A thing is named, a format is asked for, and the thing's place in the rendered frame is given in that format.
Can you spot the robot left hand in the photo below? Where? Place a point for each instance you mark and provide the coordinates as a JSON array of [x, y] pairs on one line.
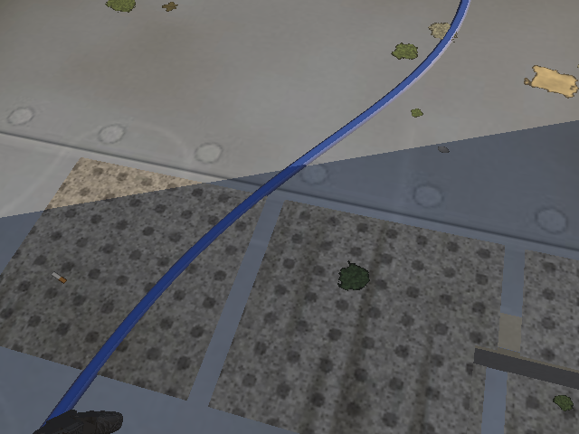
[[89, 422]]

